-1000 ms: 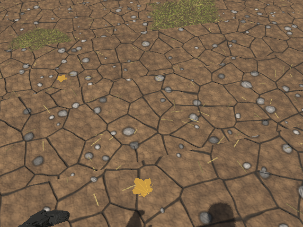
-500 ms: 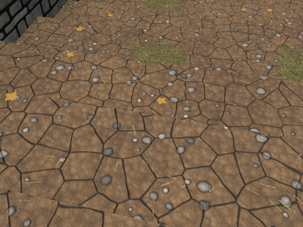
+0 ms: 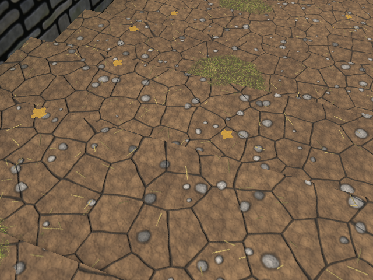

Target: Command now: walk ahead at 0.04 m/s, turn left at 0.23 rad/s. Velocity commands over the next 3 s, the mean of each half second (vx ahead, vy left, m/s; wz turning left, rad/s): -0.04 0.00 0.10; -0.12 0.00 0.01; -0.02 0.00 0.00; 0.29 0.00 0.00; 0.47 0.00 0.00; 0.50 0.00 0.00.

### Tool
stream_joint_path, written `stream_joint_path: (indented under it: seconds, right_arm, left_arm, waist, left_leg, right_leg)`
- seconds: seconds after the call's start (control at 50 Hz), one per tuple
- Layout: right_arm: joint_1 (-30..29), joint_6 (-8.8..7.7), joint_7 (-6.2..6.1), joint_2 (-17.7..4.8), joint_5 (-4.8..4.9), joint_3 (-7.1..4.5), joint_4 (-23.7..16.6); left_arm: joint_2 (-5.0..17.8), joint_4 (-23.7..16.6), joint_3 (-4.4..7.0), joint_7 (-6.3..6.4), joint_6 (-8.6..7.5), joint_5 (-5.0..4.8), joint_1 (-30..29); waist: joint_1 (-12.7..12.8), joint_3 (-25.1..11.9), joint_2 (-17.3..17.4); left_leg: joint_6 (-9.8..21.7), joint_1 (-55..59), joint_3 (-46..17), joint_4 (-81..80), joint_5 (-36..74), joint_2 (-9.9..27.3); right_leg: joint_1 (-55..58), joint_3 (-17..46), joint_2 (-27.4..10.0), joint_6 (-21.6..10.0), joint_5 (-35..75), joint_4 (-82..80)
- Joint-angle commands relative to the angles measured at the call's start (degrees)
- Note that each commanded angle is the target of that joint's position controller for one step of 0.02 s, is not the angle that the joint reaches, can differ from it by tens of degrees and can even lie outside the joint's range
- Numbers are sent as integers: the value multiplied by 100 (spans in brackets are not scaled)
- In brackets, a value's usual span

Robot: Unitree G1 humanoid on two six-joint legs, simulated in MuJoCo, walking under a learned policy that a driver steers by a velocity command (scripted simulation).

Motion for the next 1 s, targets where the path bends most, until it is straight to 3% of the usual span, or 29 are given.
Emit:
stream_joint_path:
  seconds: [0.02, 0.04, 0.06, 0.1, 0.14, 0.18, 0.22, 0.26, 0.28, 0.3, 0.32, 0.34, 0.4, 0.52, 0.56, 0.6, 0.62, 0.64, 0.68, 0.76, 0.78, 0.8, 0.82, 0.84, 0.86, 0.9, 0.96, 0.98, 1.0]
  right_arm:
    - [526, 12, 38, -207, -61, 43, -426]
    - [50, 91, -59, -774, -313, -130, -335]
    - [-83, 172, -185, -807, -336, -153, -291]
    - [138, 257, -387, -670, -275, -155, -117]
    - [471, 244, -274, -442, -254, -87, 95]
    - [623, 286, 3, -173, -135, -15, 312]
    - [481, 321, 218, 17, 140, 83, 392]
    - [218, 218, 26, -695, 224, -99, 126]
    - [-392, 143, -58, -1018, 166, -144, -115]
    - [-45, 462, -222, -756, 189, -146, 186]
    - [-113, 630, -301, -717, 239, -139, 166]
    - [-153, 745, -347, -639, 232, -136, 106]
    - [21, 949, -395, -663, 174, -145, 228]
    - [75, 1045, -322, -550, 110, -124, 195]
    - [-13, 1037, -318, -788, 59, -179, 157]
    - [-227, 1020, -358, -1270, -58, -317, 63]
    - [-260, 998, -388, -1234, -142, -298, 19]
    - [-470, 977, -427, -1068, -154, -243, 20]
    - [-1026, 989, -476, -812, -117, -173, 15]
    - [-567, 1113, -422, -858, 19, -207, 357]
    - [-396, 1138, -404, -873, 85, -227, 461]
    - [39, 1125, -390, -693, 75, -209, 604]
    - [-254, 1100, -417, -403, 61, -126, 362]
    - [-785, 1142, -453, -679, -46, -215, 414]
    - [-768, 1153, -399, -543, 63, -223, 492]
    - [-179, 1092, -349, -517, 67, -248, 857]
    - [-89, 991, -385, -358, -27, -177, 1099]
    - [-397, 690, -423, -507, -129, -224, 883]
    - [-413, 596, -468, -625, -121, -287, 971]
  left_arm:
    - [1173, -617, 277, -63, -291, -76, -95]
    - [1100, -633, 386, -39, -374, 41, -65]
    - [1066, -653, 415, -15, -417, 64, 50]
    - [376, -822, 181, -86, -475, -1, -454]
    - [157, -1041, 94, -208, -480, -154, -1044]
    - [277, -1017, 107, -397, -485, -262, -1062]
    - [466, -623, 187, -661, -331, -343, -287]
    - [470, -536, 264, -784, -284, -259, -54]
    - [590, -615, 354, -670, -330, -204, 338]
    - [566, -529, 359, -220, -73, -125, 304]
    - [445, -577, 306, -59, 112, -104, 213]
    - [556, -569, 338, 9, 255, -104, 36]
    - [585, -679, 414, 6, 563, -165, -158]
    - [716, -657, 511, 7, 726, -63, -512]
    - [558, -665, 488, 5, 778, -78, -559]
    - [202, -578, 423, 4, 816, -80, -437]
    - [275, -546, 466, 15, 861, -95, -392]
    - [273, -479, 490, 23, 861, -159, -238]
    - [264, -371, 473, 55, 776, -71, 151]
    - [185, -131, 406, 82, 695, -68, 571]
    - [121, 13, 396, 105, 686, -56, 825]
    - [280, -55, 390, 143, 628, 25, 612]
    - [1058, -331, 531, 112, 598, 22, 221]
    - [989, -306, 508, 83, 537, 188, 223]
    - [639, -269, 390, 117, 473, 214, -65]
    - [427, -323, 330, 186, 378, 103, -732]
    - [153, -154, 247, 230, 319, -52, -403]
    - [353, -255, 373, -13, -49, 99, -151]
    - [252, -120, 360, -64, -221, -19, 120]
  waist:
    - [-121, -795, -1170]
    - [291, -612, -555]
    - [372, -664, -381]
    - [66, -507, -535]
    - [-260, -548, -306]
    - [-276, -455, -272]
    - [-96, -361, -156]
    - [34, -746, -432]
    - [506, -952, -151]
    - [457, -1286, -429]
    - [442, -905, -183]
    - [316, -701, -343]
    - [330, -431, -127]
    - [184, -214, -563]
    - [193, -67, 62]
    - [72, 0, 1461]
    - [-4, -119, 1335]
    - [184, -231, 886]
    - [548, -240, 876]
    - [197, -320, 1171]
    - [236, -199, 853]
    - [52, 62, -142]
    - [116, 387, -1761]
    - [473, 732, -1296]
    - [178, 764, -823]
    - [-262, 547, -800]
    - [-41, 284, -582]
    - [346, 707, -868]
    - [459, 516, -628]
  left_leg:
    - [-198, -799, -63, 634, -1839, 100]
    - [-596, -1175, 45, 1748, -2497, 288]
    - [-742, -1269, 49, 2537, -2413, 371]
    - [-954, -1148, -158, 3316, -2065, 464]
    - [-1130, -447, 180, 3313, -1690, 660]
    - [-1337, 351, 688, 1835, -1498, 894]
    - [-1208, 930, 909, 280, -194, 812]
    - [-776, 935, 609, 191, 1103, 918]
    - [-342, 845, 657, 661, 1414, 917]
    - [-234, 1182, 381, 714, 2085, 1040]
    - [-152, 1038, 464, 731, 1690, 972]
    - [-156, 913, 527, 718, 1468, 902]
    - [-141, 789, 615, 903, 969, 792]
    - [24, 916, 637, 971, 18, 680]
    - [191, 660, 49, 170, 38, 1105]
    - [903, -99, -1112, -1062, 424, 2219]
    - [1280, -181, -1181, -1154, 1075, 2546]
    - [1274, -206, -832, -1031, 1119, 2387]
    - [872, 210, -315, -912, 312, 1873]
    - [711, 1042, -439, -810, -534, 1773]
    - [505, 714, -349, -604, -923, 1637]
    - [181, 277, 43, 75, -1356, 1176]
    - [-120, -502, 757, 598, -2165, 245]
    - [-86, 98, 86, 1632, -2143, 232]
    - [22, 480, -199, 2194, -1742, 67]
    - [27, 570, -109, 2766, -1271, -13]
    - [-175, 264, 126, 2257, -1391, 208]
    - [-467, -422, -139, 2751, -1310, 178]
    - [-622, -571, -449, 2781, -1333, 260]
  right_leg:
    - [1386, 2385, -2033, -2257, 2197, -1443]
    - [1387, 2617, -2221, -2347, 1584, -1537]
    - [1396, 2315, -1956, -2060, 1373, -1556]
    - [1115, 1764, -1474, -1510, 1780, -1465]
    - [627, 1042, -1075, -1171, 2446, -1211]
    - [353, 412, -556, -750, 2597, -788]
    - [685, 552, -525, -530, 2863, -161]
    - [1337, 1076, -845, -370, 3694, 21]
    - [1453, 863, -644, -366, 3531, 97]
    - [1573, 398, -611, -196, 4329, 287]
    - [1318, 329, -535, -202, 4173, 261]
    - [1269, 344, -610, -304, 4378, 357]
    - [988, 402, -734, -575, 3899, 263]
    - [34, 786, -964, -728, 1656, -372]
    - [-148, 452, -467, -446, 237, -126]
    - [208, -331, 598, -163, -1234, 1893]
    - [120, 85, 625, -191, -1979, 3209]
    - [204, 535, 598, -229, -1874, 3659]
    - [58, 475, 407, -205, -1444, 3082]
    - [653, -19, 276, -192, -1324, 364]
    - [1111, -20, 353, -274, -745, -600]
    - [1107, 997, -172, -327, -940, -1459]
    - [305, 2766, -1600, -682, -1673, -2191]
    - [-962, 2976, -1751, -920, -2145, -2443]
    - [-1208, 2533, -1444, -902, -2180, -2444]
    - [-695, 1640, -904, -675, -1219, -2169]
    - [588, 1335, -824, -836, -298, -1767]
    - [957, 1935, -1254, -1239, -1314, -2204]
    - [1341, 2276, -1471, -1293, -1618, -2177]
Next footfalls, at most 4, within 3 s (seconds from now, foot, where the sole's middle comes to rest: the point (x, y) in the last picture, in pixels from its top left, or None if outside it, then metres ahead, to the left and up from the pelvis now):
0.24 left None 0.02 0.13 -0.77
0.80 right None -0.10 -0.11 -0.77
1.14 left None -0.20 0.11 -0.77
1.84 right None -0.01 -0.15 -0.77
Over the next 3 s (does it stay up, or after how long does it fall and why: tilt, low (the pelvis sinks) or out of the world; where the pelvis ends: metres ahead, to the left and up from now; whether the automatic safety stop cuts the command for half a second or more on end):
stays up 0.60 -0.09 -0.18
